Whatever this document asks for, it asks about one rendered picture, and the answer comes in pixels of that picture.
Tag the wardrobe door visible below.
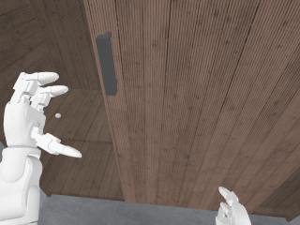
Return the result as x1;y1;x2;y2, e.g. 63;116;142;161
258;166;300;210
83;0;300;215

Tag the robot right hand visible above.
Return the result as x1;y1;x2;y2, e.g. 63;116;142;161
216;187;251;225

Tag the robot left hand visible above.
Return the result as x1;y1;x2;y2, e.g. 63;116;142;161
4;72;82;158

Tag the left robot forearm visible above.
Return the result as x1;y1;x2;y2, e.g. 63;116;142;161
0;145;43;225

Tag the handle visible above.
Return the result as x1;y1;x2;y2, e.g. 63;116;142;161
96;31;118;97

